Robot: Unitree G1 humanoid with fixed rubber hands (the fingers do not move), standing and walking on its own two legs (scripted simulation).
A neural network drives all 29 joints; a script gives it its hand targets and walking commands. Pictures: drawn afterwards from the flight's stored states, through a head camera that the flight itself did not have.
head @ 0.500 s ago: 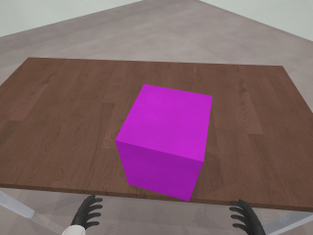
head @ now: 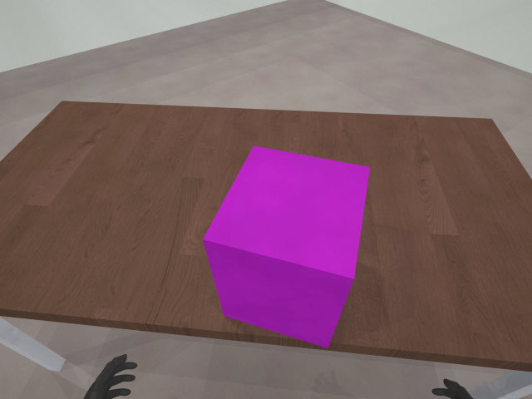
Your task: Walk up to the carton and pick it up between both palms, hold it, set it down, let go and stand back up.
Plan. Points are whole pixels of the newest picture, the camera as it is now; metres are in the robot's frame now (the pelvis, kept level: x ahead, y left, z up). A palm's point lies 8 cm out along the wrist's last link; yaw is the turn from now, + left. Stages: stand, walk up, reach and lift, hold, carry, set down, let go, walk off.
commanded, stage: stand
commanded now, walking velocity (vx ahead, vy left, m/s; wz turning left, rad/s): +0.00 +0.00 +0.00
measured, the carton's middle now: (290, 247) +0.36 -0.01 +0.00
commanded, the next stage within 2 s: none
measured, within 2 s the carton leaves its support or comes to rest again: neither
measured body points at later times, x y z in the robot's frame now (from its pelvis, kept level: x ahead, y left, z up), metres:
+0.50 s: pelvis -0.01 +0.01 +0.01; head -0.01 -0.01 +0.46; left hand +0.07 +0.31 -0.11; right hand +0.10 -0.29 -0.13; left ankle -0.02 +0.13 -0.74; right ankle -0.01 -0.12 -0.74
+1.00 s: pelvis -0.02 +0.00 +0.01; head -0.02 +0.00 +0.46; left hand +0.06 +0.31 -0.11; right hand +0.08 -0.29 -0.12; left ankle -0.02 +0.13 -0.74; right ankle -0.01 -0.12 -0.74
